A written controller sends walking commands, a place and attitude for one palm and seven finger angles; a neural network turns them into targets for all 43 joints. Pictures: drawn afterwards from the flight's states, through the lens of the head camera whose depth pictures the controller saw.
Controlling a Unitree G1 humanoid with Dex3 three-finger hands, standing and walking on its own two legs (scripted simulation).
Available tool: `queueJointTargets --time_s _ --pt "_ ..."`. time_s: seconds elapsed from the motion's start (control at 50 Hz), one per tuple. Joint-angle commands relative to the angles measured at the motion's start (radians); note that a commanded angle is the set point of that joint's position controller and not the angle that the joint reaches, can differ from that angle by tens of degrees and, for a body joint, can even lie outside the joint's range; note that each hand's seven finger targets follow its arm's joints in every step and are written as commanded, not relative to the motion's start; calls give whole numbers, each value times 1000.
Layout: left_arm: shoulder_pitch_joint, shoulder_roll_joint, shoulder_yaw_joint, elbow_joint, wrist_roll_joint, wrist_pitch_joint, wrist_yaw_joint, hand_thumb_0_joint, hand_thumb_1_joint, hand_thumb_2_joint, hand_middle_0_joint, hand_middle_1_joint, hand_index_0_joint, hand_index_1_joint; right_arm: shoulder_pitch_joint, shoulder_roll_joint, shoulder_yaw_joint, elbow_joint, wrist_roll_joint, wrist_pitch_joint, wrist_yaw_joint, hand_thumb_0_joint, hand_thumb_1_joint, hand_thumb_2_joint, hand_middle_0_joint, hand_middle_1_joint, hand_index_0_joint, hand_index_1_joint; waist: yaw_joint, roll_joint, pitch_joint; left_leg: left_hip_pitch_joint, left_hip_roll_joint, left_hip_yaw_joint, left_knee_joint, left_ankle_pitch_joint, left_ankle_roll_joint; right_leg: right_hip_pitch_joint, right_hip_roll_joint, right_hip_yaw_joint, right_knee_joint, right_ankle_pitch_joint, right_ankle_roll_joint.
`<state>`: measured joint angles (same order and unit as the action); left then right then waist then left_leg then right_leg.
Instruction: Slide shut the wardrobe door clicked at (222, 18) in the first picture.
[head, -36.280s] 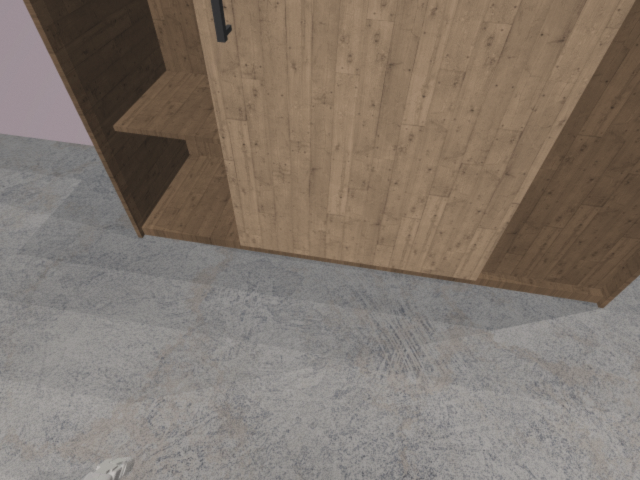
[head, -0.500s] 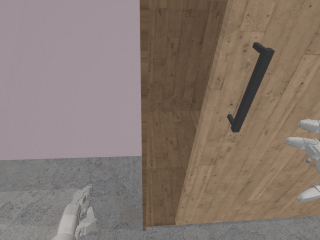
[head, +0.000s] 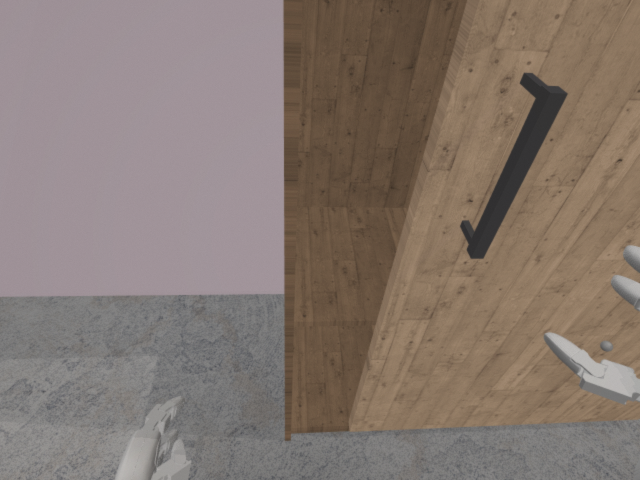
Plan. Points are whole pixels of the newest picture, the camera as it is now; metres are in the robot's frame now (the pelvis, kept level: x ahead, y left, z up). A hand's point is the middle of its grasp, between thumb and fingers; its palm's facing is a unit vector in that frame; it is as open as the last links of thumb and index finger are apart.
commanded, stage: draw the hand back to the body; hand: right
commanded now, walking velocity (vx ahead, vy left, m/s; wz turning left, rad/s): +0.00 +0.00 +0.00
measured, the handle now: (500, 176) +0.42 -0.22 +0.21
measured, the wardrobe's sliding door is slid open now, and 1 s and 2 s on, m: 0.17 0.17 0.17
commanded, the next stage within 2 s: step back with the hand held close in 0.64 s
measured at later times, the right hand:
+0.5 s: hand (602, 360) +0.19 -0.26 +0.16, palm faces +0.47 +0.81 -0.35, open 7.6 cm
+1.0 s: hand (607, 356) +0.20 -0.27 +0.16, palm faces +0.40 +0.81 -0.43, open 7.4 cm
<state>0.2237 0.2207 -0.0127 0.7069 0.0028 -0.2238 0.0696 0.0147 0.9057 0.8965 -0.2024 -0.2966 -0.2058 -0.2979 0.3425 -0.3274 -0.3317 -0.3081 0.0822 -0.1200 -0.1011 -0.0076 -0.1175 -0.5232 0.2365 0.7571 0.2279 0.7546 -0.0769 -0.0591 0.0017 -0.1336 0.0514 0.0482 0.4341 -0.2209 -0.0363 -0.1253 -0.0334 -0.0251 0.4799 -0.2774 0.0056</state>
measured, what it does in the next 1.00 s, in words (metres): stands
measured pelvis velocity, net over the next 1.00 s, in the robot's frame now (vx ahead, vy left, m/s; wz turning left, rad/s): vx -0.02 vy -0.01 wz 0.04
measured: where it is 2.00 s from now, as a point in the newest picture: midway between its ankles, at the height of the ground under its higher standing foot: outside the picture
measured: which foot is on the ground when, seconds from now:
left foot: down 0.00-1.00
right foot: down 0.00-1.00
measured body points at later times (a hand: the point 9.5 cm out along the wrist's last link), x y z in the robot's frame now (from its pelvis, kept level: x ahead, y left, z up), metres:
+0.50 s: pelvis +0.01 +0.00 +0.00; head -0.02 +0.02 +0.45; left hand +0.21 +0.22 -0.07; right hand +0.16 -0.30 +0.18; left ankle +0.01 +0.14 -0.74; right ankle -0.01 -0.12 -0.74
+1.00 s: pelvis -0.02 -0.01 +0.00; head +0.00 -0.01 +0.45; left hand +0.16 +0.23 -0.08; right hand +0.17 -0.31 +0.18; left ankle +0.01 +0.14 -0.74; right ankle -0.01 -0.12 -0.74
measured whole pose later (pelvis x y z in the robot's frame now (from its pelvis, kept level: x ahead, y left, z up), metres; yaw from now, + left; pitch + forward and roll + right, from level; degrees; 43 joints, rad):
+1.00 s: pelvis -0.02 -0.01 +0.00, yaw +2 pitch +0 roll +1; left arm 0.18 0.23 0.01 0.61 0.02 -0.11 0.07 0.01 0.91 0.90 -0.20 -0.30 -0.21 -0.30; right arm 0.46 -0.36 -0.39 -0.39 0.05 -0.21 -0.11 0.01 -0.90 -0.90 0.21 0.30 0.20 0.30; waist -0.04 -0.03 0.03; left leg -0.23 0.04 0.00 0.38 -0.14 -0.05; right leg -0.23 -0.04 -0.07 0.48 -0.25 -0.01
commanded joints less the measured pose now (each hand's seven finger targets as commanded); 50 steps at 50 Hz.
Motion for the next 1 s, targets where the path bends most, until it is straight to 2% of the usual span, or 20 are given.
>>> queueJointTargets --time_s 0.0,0.1,0.18,0.24,0.3,0.38,0.46,0.52,0.6,0.66,0.68,0.72,0.74,0.76,0.78,0.8,0.82,0.88,0.92,0.98 --pt "-167 103 42 -190 -7 -54 9 0 900 900 -200 -300 -200 -300 -106 -220 -118 -233 -8 -72 -15 0 -465 -690 215 555 215 555 -6 -12 -48 43 -35 3 -62 100 50 -44 12 12 -103 154 -19" --pt "-160 99 44 -203 -7 -41 7 0 900 900 -200 -300 -200 -300 -27 -201 -116 -229 -6 -73 -7 0 -646 -777 209 449 209 449 -7 23 -24 43 -40 7 -60 124 49 -46 6 12 -105 179 -17" --pt "-153 100 48 -213 -3 -33 5 0 900 900 -200 -300 -200 -300 7 -193 -111 -266 -6 -72 -4 0 -791 -848 204 364 204 364 -6 -1 -66 54 -34 1 -56 163 45 -24 7 -3 -92 209 -21" --pt "-152 99 48 -217 -3 -29 7 0 900 900 -200 -300 -200 -300 33 -182 -98 -274 -6 -66 -4 0 -900 -900 200 300 200 300 -2 14 -53 43 -36 1 -64 162 43 -22 5 -4 -87 207 -23" --pt "-148 97 45 -215 -1 -31 11 0 900 900 -200 -300 -200 -300 -30 -206 -101 -320 -14 -64 -11 0 -900 -900 200 300 200 300 5 -32 -49 44 -38 0 -70 159 45 -18 12 -1 -85 204 -20" --pt "-145 95 45 -214 3 -33 16 0 900 900 -200 -300 -200 -300 -20 -201 -109 -308 -14 -59 -18 0 -900 -900 200 300 200 300 3 -1 -63 45 -37 8 -62 169 44 -6 12 -1 -84 215 -22" --pt "-147 93 44 -214 2 -29 14 0 900 900 -200 -300 -200 -300 -11 -186 -96 -299 -13 -54 -16 0 -900 -900 200 300 200 300 3 -10 -61 46 -38 7 -59 170 45 -3 10 0 -87 223 -19" --pt "-151 92 43 -214 0 -22 13 0 900 900 -200 -300 -200 -300 5 -175 -90 -271 -9 -49 -12 0 -900 -900 200 300 200 300 3 18 -32 41 -37 7 -64 165 44 -17 6 0 -90 216 -17" --pt "-155 90 41 -216 -1 -16 13 0 900 900 -200 -300 -200 -300 -9 -183 -96 -261 -8 -48 -9 0 -900 -900 200 300 200 300 0 4 -16 41 -39 1 -76 135 45 -28 9 -2 -94 188 -18" --pt "-157 91 43 -221 1 -14 13 0 900 900 -200 -300 -200 -300 6 -191 -111 -268 -7 -53 -11 0 -900 -900 200 300 200 300 -4 32 -48 53 -37 5 -69 147 43 -18 8 0 -94 199 -22" --pt "-158 93 45 -222 1 -15 12 0 900 900 -200 -300 -200 -300 1 -191 -109 -285 -8 -54 -10 0 -900 -900 200 300 200 300 -5 12 -62 56 -38 3 -67 155 44 -7 8 -2 -91 208 -22" --pt "-159 89 43 -222 2 -19 13 0 900 900 -200 -300 -200 -300 -6 -199 -109 -305 -10 -58 -11 0 -900 -900 200 300 200 300 -5 -26 -57 59 -36 2 -71 147 45 -13 11 -1 -94 199 -18" --pt "-155 93 44 -217 2 -20 17 0 900 900 -200 -300 -200 -300 -65 -255 -161 -319 -8 -61 -21 0 -900 -900 200 300 200 300 -5 -24 -72 66 -37 0 -73 156 46 -10 14 -1 -93 202 -20" --pt "-133 93 30 -240 1 0 11 0 900 900 -200 -300 -200 -300 -217 -385 -295 -398 -15 -118 -33 0 -900 -900 200 300 200 300 29 14 36 -55 11 -111 -149 248 40 -81 6 -21 -71 100 -40" --pt "-124 67 27 -199 6 17 11 0 900 900 -200 -300 -200 -300 -101 -295 -233 -277 -20 -126 -26 0 -900 -900 200 300 200 300 41 114 25 -73 33 -113 -157 260 41 -70 14 -8 -46 82 -45" --pt "-136 67 33 -210 7 27 10 0 900 900 -200 -300 -200 -300 -82 -295 -224 -275 -26 -127 -20 0 -900 -900 200 300 200 300 39 121 40 -96 43 -129 -169 282 45 -75 22 -7 -33 84 -44" --pt "-123 71 35 -210 11 39 9 0 900 900 -200 -300 -200 -300 -5 -238 -188 -219 -31 -121 -15 0 -900 -900 200 300 200 300 43 152 11 -84 51 -123 -159 302 44 -65 19 -16 -21 108 -42" --pt "-125 99 49 -238 13 58 4 0 900 900 -200 -300 -200 -300 82 -177 -125 -230 -37 -129 -15 0 -900 -900 200 300 200 300 41 36 -80 -51 51 -102 -111 321 34 -56 -2 -22 -43 175 -43" --pt "-122 103 56 -254 11 69 7 0 900 900 -200 -300 -200 -300 126 -185 -136 -253 -35 -136 -20 0 -900 -900 200 300 200 300 37 22 -137 -7 39 -79 -75 354 28 -65 -15 -17 -57 228 -40" --pt "-125 104 63 -278 8 89 9 0 900 900 -200 -300 -200 -300 150 -236 -189 -321 -37 -146 -35 0 -900 -900 200 300 200 300 36 82 -182 23 25 -60 -37 360 18 -93 -28 -3 -67 250 -42"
